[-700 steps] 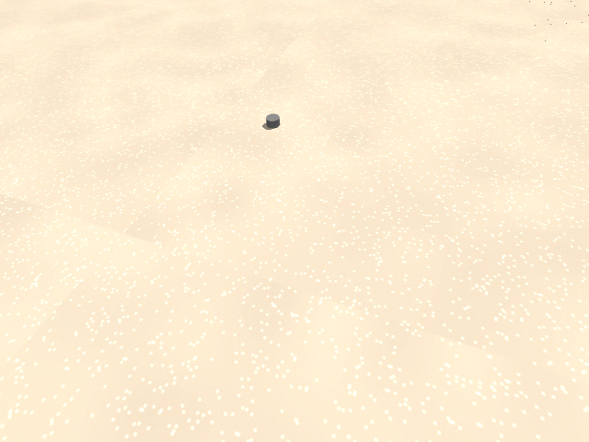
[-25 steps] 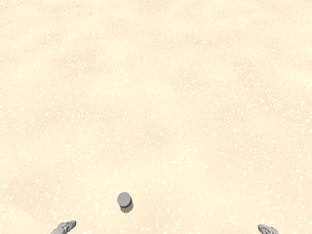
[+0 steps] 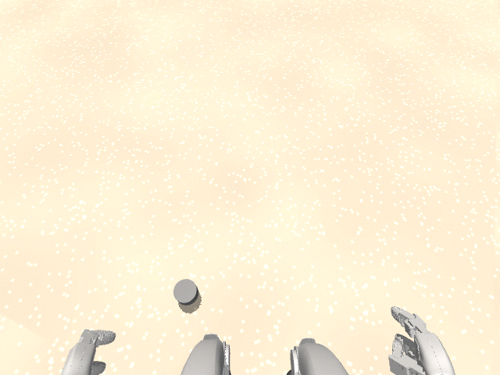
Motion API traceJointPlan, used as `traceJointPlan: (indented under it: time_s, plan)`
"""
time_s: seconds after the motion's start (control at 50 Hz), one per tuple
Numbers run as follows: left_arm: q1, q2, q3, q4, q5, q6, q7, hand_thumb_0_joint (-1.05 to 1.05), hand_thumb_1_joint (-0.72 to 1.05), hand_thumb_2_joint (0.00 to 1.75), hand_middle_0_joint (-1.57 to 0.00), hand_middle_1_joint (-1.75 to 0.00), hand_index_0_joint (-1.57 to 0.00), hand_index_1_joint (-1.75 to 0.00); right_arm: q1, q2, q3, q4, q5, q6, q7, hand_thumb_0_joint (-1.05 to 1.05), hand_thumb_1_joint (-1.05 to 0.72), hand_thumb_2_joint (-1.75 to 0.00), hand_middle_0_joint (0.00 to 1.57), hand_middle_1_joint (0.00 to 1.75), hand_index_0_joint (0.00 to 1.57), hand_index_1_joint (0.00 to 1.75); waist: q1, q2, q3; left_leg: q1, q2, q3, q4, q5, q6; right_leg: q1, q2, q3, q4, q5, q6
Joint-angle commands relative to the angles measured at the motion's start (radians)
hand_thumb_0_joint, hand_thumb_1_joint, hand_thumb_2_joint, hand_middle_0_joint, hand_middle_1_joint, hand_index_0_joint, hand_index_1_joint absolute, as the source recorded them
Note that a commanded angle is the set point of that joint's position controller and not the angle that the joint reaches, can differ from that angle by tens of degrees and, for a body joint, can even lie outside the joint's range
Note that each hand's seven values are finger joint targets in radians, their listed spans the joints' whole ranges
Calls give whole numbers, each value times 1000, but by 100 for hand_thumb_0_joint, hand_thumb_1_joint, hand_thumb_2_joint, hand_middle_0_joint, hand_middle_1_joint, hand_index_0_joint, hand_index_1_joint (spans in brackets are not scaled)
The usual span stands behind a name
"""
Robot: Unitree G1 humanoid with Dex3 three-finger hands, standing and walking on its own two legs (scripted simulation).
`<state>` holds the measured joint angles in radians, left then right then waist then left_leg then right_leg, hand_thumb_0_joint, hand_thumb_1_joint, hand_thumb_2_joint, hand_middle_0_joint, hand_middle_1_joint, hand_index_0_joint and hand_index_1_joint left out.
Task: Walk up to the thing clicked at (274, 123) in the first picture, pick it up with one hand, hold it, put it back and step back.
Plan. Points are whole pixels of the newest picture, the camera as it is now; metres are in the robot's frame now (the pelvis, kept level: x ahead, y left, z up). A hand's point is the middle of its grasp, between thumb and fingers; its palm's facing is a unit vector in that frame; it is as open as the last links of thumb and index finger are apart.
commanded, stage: rise first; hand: left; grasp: from above
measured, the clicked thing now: (186, 292) +0.39 +0.24 -0.67
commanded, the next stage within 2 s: none
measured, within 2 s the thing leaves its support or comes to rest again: neither
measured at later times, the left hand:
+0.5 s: hand (121, 369) +0.15 +0.28 -0.26, palm faces -0.37 -0.71 -0.61, open 14.1 cm
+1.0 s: hand (144, 319) +0.27 +0.30 -0.43, palm faces -0.48 -0.27 -0.83, open 14.1 cm
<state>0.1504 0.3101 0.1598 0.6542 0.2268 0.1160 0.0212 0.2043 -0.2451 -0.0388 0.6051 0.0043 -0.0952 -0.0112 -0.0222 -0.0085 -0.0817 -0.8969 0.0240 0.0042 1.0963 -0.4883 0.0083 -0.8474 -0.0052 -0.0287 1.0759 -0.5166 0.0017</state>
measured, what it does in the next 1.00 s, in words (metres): lowers itself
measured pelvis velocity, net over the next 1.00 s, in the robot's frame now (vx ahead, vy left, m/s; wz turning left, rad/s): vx -0.09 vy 0.00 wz -0.07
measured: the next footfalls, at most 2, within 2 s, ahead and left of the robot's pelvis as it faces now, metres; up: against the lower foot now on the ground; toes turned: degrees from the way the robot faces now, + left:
none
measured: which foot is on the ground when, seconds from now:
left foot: down 0.00-1.00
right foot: down 0.00-1.00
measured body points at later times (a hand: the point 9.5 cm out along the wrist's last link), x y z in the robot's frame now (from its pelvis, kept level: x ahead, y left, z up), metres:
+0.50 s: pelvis -0.03 +0.00 -0.11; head +0.13 +0.02 +0.31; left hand +0.17 +0.32 -0.22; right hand +0.19 -0.25 -0.20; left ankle +0.02 +0.11 -0.66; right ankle +0.00 -0.12 -0.66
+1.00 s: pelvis -0.09 +0.00 -0.29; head +0.12 +0.02 +0.11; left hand +0.29 +0.31 -0.38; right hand +0.03 -0.28 -0.43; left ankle +0.02 +0.11 -0.66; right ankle +0.00 -0.12 -0.66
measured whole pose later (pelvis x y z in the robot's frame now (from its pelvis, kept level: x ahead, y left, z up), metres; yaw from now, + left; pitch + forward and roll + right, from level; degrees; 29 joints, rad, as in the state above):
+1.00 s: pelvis -0.09 +0.00 -0.29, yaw -4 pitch +33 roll -5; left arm -0.47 0.61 0.16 0.97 0.91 -0.25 0.17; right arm 0.10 -0.27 -0.05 0.75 -0.04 -0.13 0.07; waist -0.03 0.01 -0.11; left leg -2.10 0.05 -0.07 2.15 -0.63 0.01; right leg -2.03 0.01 -0.08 2.12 -0.68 -0.02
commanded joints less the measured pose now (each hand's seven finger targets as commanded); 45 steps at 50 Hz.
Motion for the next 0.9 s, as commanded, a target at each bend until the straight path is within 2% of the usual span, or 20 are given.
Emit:
traceJointPlan:
  time_s: [0.0, 0.1, 0.14, 0.16, 0.22, 0.24, 0.26, 0.3, 0.36, 0.42, 0.44, 0.5, 0.52, 0.54, 0.6, 0.68, 0.72, 0.76, 0.78, 0.88]
  plan:
    - [66, 191, 56, -236, 24, -1, 20, 0, -59, 100, -7, -106, -6, -107, 11, -150, -62, -150, 4, -57, -22, 0, -90, -90, 20, 30, 20, 30, 0, 85, -329, 206, -10, -15, -88, 286, 4, 61, 18, 2, -90, 262, -25]
    - [100, 178, 35, -285, 48, 25, 17, 0, -58, 97, -7, -106, -7, -106, -13, -142, -53, -165, 1, -73, -23, 0, -91, -90, 20, 30, 20, 30, -7, 69, -314, 113, -5, -34, -19, 267, 5, -32, 21, -10, -18, 227, -26]
    - [132, 162, 33, -294, 56, 30, 18, 0, -56, 96, -7, -107, -7, -106, -21, -143, -52, -177, 0, -81, -19, 0, -89, -90, 20, 30, 20, 30, -2, 70, -301, 76, -4, -45, -6, 240, 0, -69, 21, -15, 21, 203, -27]
    - [140, 176, 40, -307, 66, 31, 19, 0, -54, 95, -6, -107, -7, -106, -23, -140, -51, -181, 2, -84, -19, 0, -88, -89, 20, 30, 20, 30, 11, 77, -309, 64, -8, -43, 7, 224, 3, -84, 20, -15, 32, 191, -29]
    - [180, 175, 43, -345, 81, 31, 20, 0, -52, 95, -5, -107, -7, -106, -32, -141, -54, -196, 4, -94, -13, 0, -86, -89, 20, 30, 20, 30, 15, 69, -338, 26, -12, -40, 40, 193, 4, -109, 23, -14, 64, 171, -29]
    - [139, 184, 31, -377, 84, 27, 20, 0, -53, 94, -6, -108, -8, -106, -41, -141, -52, -201, 6, -98, -12, 0, -89, -90, 20, 30, 20, 30, -2, 80, -344, 8, -11, -44, 58, 195, 5, -133, 23, -12, 81, 176, -29]
    - [111, 191, 32, -369, 90, 21, 20, 0, -54, 95, -6, -108, -7, -107, -41, -148, -53, -191, 7, -101, -10, 0, -88, -90, 20, 30, 20, 30, -2, 84, -345, -2, -7, -53, 73, 201, 2, -169, 22, -11, 107, 169, -30]
    - [38, 214, 34, -318, 130, -5, 25, 0, -55, 96, -6, -108, -7, -107, -56, -149, -53, -179, 6, -112, -8, 0, -89, -90, 20, 30, 20, 30, -17, 82, -309, -89, -11, -55, 129, 145, 5, -255, 20, -8, 157, 127, -30]
    - [-51, 251, 44, -228, 201, -73, 33, 0, -52, 95, -5, -108, -6, -107, -70, -160, -59, -151, 1, -126, 0, 0, -86, -89, 20, 30, 20, 30, -12, 73, -316, -201, -12, -61, 216, 79, 4, -376, 16, -4, 258, 69, -31]
    - [-86, 264, 30, -221, 267, -153, 47, 0, -48, 95, -4, -109, -5, -107, -71, -178, -70, -135, -2, -140, 12, 0, -84, -88, 20, 30, 20, 30, -3, 112, -424, -229, -14, -64, 304, 116, -1, -468, 15, -2, 366, 92, -33]
    - [-105, 255, 4, -240, 282, -181, 51, 0, -49, 96, -4, -108, -5, -107, -70, -181, -72, -128, -1, -143, 18, 0, -84, -88, 20, 30, 20, 30, -6, 123, -468, -233, -14, -64, 338, 144, -1, -496, 17, -1, 398, 113, -34]
    - [-174, 318, 30, -171, 349, -245, 80, 0, -54, 99, -5, -107, -6, -107, -77, -202, -76, -94, -1, -144, 32, 0, -86, -89, 20, 30, 20, 30, 2, 124, -535, -297, -12, -67, 440, 183, -1, -597, 23, -7, 495, 136, -34]
    - [-201, 355, 53, -150, 369, -259, 92, 0, -55, 99, -6, -107, -6, -107, -78, -210, -79, -82, -3, -142, 36, 0, -87, -89, 20, 30, 20, 30, 10, 133, -549, -313, -10, -72, 464, 187, -4, -627, 20, -9, 526, 137, -35]
    - [-236, 388, 71, -136, 392, -269, 108, 0, -56, 100, -6, -107, -5, -107, -75, -214, -80, -73, -4, -137, 38, 0, -88, -89, 20, 30, 20, 30, 16, 135, -576, -342, -12, -66, 500, 194, -1, -638, 21, -9, 553, 149, -33]
    - [-319, 410, 69, -60, 460, -284, 149, 0, -58, 102, -7, -105, -6, -106, -73, -213, -84, -52, -8, -124, 46, 0, -90, -90, 20, 30, 20, 30, 20, 91, -600, -463, -17, -39, 585, 132, 8, -673, 26, -6, 580, 117, -28]
    - [-451, 492, 103, 0, 515, -301, 180, 0, -55, 102, -6, -105, -6, -106, -55, -218, -90, -18, -14, -111, 55, 0, -87, -89, 20, 30, 20, 30, 41, 49, -705, -560, -22, -12, 687, 96, 19, -664, 31, -3, 619, 93, -23]
    - [-527, 527, 105, 14, 536, -310, 181, 0, -54, 102, -6, -105, -5, -105, -48, -220, -98, -6, -19, -105, 57, 0, -86, -89, 20, 30, 20, 30, 45, 40, -735, -597, -19, -9, 717, 46, 21, -680, 33, -6, 635, 48, -22]
    - [-603, 536, 90, 29, 568, -319, 177, 0, -57, 104, -5, -104, -4, -106, -35, -222, -100, 15, -23, -98, 54, 0, -87, -89, 20, 30, 20, 30, 33, 71, -751, -604, -15, -9, 742, 15, 18, -729, 35, -12, 662, 18, -25]
    - [-652, 566, 90, 47, 584, -326, 173, 0, -55, 103, -5, -104, -4, -105, -34, -225, -98, 19, -25, -94, 53, 0, -86, -89, 20, 30, 20, 30, 25, 72, -737, -646, -16, -8, 752, -21, 20, -736, 36, -13, 670, -15, -25]
    - [-750, 607, 91, 153, 654, -367, 178, 0, -56, 105, -4, -103, -3, -104, -21, -228, -90, 46, -34, -72, 57, 0, -86, -89, 20, 30, 20, 30, 16, 68, -659, -752, -17, -27, 785, -165, 23, -851, 44, -39, 719, -169, -32]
